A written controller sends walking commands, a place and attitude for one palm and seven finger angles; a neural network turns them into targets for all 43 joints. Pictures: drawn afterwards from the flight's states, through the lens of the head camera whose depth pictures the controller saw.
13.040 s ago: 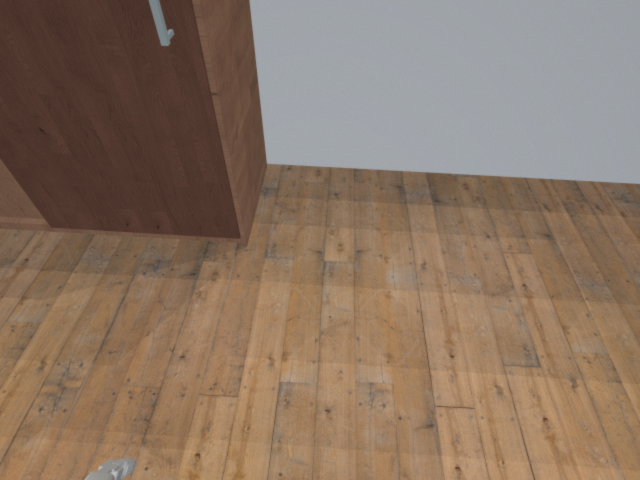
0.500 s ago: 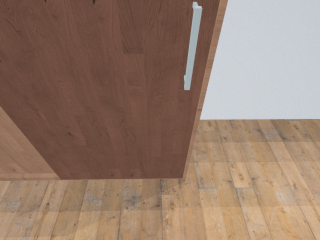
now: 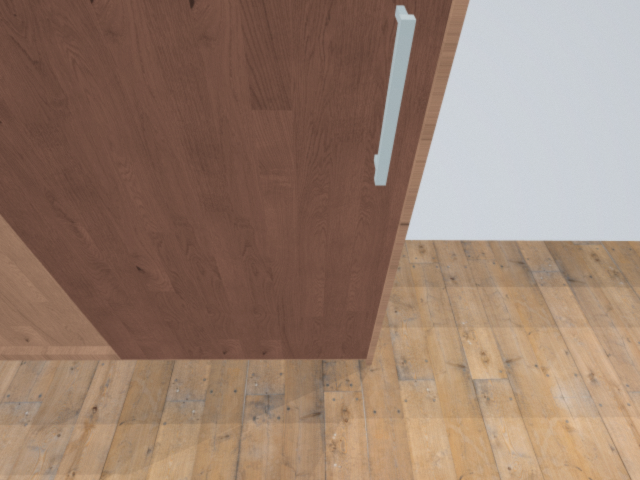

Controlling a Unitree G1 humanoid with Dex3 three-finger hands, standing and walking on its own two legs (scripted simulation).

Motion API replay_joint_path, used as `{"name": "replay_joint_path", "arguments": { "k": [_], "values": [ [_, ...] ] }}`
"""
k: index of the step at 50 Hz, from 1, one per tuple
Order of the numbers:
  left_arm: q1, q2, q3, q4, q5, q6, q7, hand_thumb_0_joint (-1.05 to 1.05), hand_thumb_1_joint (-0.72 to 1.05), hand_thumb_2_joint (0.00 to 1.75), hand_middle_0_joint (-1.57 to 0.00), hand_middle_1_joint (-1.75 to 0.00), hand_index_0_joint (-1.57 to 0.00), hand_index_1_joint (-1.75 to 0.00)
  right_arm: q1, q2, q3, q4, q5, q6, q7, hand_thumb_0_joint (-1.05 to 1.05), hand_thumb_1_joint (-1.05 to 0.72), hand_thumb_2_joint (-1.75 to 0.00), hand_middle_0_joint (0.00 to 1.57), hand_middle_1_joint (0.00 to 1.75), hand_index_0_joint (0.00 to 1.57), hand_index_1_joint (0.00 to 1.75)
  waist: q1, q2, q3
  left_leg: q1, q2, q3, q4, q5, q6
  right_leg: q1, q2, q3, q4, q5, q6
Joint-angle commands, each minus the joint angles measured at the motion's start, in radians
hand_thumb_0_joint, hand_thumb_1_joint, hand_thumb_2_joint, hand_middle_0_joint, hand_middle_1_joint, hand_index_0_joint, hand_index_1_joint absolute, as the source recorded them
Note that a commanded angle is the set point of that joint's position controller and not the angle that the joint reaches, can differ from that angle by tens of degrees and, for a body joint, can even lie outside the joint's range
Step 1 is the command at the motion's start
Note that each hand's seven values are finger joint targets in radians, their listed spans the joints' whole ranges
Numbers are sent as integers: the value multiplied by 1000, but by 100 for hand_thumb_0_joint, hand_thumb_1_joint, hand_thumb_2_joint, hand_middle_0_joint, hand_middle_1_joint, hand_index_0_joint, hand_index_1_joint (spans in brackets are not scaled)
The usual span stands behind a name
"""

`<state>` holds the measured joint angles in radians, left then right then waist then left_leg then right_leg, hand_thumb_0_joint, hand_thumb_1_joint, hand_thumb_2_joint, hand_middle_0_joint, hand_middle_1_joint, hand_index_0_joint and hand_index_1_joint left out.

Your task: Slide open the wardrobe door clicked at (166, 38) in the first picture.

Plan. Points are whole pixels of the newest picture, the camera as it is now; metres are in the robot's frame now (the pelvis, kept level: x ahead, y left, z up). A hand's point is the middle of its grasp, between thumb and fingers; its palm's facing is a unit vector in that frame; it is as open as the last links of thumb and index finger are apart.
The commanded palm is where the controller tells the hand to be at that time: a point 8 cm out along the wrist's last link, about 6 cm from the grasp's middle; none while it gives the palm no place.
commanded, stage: look again from close up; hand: right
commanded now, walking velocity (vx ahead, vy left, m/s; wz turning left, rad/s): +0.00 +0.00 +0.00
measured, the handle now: (389, 105) +0.58 -0.06 +0.19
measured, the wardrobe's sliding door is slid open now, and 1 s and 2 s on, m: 0.00 0.00 0.00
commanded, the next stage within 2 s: shuffle to correct the standing spot in 1.16 s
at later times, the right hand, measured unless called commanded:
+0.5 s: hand out of the picture +0.01 -0.17 -0.18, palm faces +0.03 +0.98 -0.19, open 7.4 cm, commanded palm none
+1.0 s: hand out of the picture +0.02 -0.19 -0.17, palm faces +0.02 +0.97 -0.23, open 7.4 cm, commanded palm none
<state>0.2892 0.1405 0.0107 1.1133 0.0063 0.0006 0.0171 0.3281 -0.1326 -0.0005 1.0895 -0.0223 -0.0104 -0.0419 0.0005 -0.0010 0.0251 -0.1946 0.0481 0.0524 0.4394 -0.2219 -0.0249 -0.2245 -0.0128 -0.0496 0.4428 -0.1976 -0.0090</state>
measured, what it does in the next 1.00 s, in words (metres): stands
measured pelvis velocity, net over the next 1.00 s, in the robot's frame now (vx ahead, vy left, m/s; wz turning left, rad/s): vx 0.02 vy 0.00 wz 0.00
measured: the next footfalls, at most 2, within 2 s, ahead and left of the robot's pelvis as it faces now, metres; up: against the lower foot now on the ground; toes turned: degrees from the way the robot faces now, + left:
right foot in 1.80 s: +0.17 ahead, -0.07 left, +0.00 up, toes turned -7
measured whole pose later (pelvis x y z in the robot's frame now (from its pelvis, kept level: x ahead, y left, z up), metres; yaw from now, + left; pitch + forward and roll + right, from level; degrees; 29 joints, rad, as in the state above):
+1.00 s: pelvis +0.02 +0.00 +0.00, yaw +0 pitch -1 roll +0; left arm 0.23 0.20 0.01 1.12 0.01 -0.01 0.02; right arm 0.27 -0.20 -0.01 1.10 -0.02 -0.01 -0.03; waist 0.00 0.00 0.04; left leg -0.15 0.04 0.06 0.40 -0.23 -0.02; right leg -0.18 -0.01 -0.04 0.41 -0.21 0.00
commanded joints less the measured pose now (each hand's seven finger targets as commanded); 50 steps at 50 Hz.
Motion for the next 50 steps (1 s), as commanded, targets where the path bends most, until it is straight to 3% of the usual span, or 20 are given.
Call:
{"name": "replay_joint_path", "arguments": {
  "k": [1, 8, 13, 17, 22, 50],
  "values": [
    [57, 96, 17, -25, 3, -17, 5, 0, 90, 90, -20, -30, -20, -30, 73, -96, -23, -25, 2, -11, -2, 0, -90, -90, 20, 30, 20, 30, -1, 6, 46, -28, 63, -70, -100, 8, 35, -25, -86, 86, -105, 1, -4],
    [47, 103, 16, -23, 2, -17, 6, 0, 90, 90, -20, -30, -20, -30, 69, -103, -22, -18, 1, -10, -2, 0, -90, -90, 20, 30, 20, 30, -5, 0, 63, -24, 62, -70, -104, 15, 33, -26, -90, 87, -111, -2, -4],
    [48, 110, 17, -21, 2, -21, 7, 0, 90, 90, -20, -30, -20, -30, 64, -111, -23, -20, 2, -15, -1, 0, -90, -90, 20, 30, 20, 30, -2, 15, 25, -4, 66, -70, -102, 57, 37, 6, -91, 82, -92, 68, -5],
    [36, 111, 15, -20, 3, -19, 7, 0, 90, 90, -20, -30, -20, -30, 58, -113, -23, -19, 3, -13, 0, 0, -90, -90, 20, 30, 20, 30, -3, 10, 59, -18, 66, -73, -114, 18, 36, -10, -88, 81, -105, 24, -3],
    [36, 116, 15, -19, 4, -21, 8, 0, 90, 90, -20, -30, -20, -30, 50, -118, -25, -19, 3, -12, 1, 0, -90, -90, 20, 30, 20, 30, -3, 3, 49, -8, 64, -72, -111, 24, 35, -9, -89, 86, -111, 26, -3],
    [-40, 202, 20, -33, 5, -29, 6, 0, 90, 90, -20, -30, -20, -30, -20, -200, -34, -23, 2, -17, 12, 0, -90, -90, 20, 30, 20, 30, -6, -4, 18, 34, 75, -68, -124, 70, 38, 29, -99, 99, -119, 97, -7]
  ]
}}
